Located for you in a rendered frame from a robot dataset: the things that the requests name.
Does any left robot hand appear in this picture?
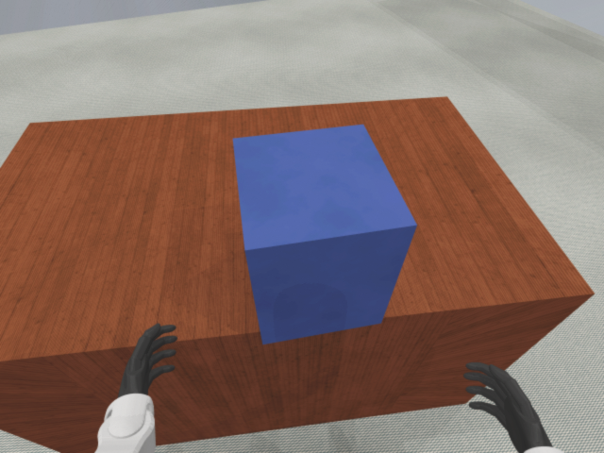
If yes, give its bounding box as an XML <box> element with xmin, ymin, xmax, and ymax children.
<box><xmin>118</xmin><ymin>323</ymin><xmax>177</xmax><ymax>398</ymax></box>

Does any carton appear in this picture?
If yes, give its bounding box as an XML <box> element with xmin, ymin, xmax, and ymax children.
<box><xmin>233</xmin><ymin>125</ymin><xmax>417</xmax><ymax>344</ymax></box>

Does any pedestal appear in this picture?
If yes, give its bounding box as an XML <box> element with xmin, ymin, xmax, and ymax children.
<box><xmin>0</xmin><ymin>96</ymin><xmax>595</xmax><ymax>453</ymax></box>

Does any right robot hand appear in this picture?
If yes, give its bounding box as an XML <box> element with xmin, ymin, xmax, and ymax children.
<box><xmin>463</xmin><ymin>362</ymin><xmax>553</xmax><ymax>453</ymax></box>

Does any left robot forearm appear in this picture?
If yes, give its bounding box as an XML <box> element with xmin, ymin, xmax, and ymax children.
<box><xmin>94</xmin><ymin>394</ymin><xmax>156</xmax><ymax>453</ymax></box>

